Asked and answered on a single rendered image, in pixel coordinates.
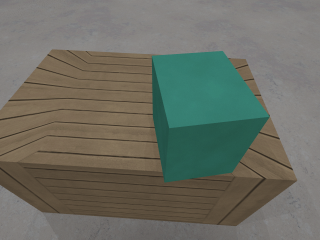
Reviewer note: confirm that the carton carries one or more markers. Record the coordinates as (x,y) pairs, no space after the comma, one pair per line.
(205,115)

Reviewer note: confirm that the pedestal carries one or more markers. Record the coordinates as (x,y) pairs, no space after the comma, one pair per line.
(78,137)

